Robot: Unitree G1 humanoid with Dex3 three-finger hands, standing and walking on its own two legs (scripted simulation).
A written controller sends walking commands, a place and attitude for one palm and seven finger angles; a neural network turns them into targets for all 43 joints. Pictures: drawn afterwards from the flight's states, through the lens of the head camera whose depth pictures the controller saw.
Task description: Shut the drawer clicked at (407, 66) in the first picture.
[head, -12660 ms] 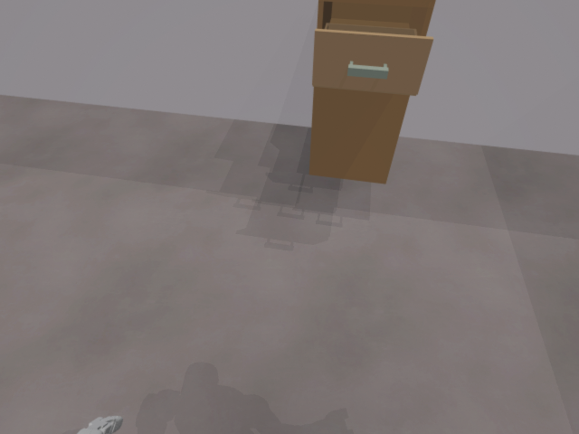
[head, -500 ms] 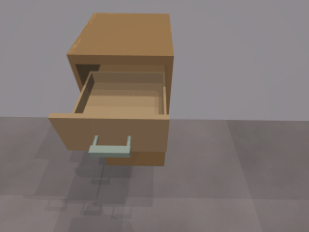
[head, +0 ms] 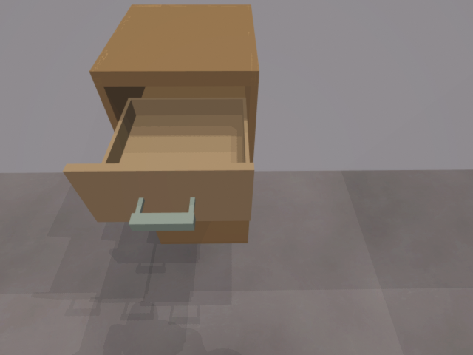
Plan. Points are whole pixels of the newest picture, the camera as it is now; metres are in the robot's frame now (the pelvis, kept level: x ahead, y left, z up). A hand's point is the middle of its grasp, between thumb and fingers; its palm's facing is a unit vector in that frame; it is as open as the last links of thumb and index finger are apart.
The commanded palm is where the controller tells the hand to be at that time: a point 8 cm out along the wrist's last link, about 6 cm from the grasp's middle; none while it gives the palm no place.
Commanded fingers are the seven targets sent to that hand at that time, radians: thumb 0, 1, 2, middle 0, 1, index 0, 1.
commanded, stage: look again from close up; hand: left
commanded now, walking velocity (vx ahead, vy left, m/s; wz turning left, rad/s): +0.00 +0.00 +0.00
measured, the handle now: (165, 212) +0.38 +0.17 -0.02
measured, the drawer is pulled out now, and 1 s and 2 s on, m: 0.29 0.29 0.29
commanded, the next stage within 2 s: shuffle to correct the standing spot in 0.18 s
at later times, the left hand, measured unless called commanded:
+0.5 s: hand out of the picture -0.03 +0.18 -0.17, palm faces +0.02 -0.98 -0.20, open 7.4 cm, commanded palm none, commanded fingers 0.00 0.90 0.90 -0.20 -0.30 -0.20 -0.30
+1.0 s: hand out of the picture +0.10 +0.14 -0.17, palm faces +0.04 -0.97 -0.23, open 7.3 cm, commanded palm none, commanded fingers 0.00 0.90 0.90 -0.20 -0.30 -0.20 -0.30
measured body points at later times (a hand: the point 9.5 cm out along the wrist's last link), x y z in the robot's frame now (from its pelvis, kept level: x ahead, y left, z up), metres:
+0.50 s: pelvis +0.00 +0.01 +0.00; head +0.00 +0.00 +0.45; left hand -0.02 +0.24 -0.15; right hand +0.01 -0.22 -0.16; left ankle +0.03 +0.11 -0.73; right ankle -0.04 -0.13 -0.73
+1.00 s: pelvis +0.08 -0.05 -0.01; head +0.10 -0.06 +0.44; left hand +0.10 +0.19 -0.15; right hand +0.04 -0.26 -0.17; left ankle +0.03 +0.11 -0.73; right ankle +0.11 -0.16 -0.73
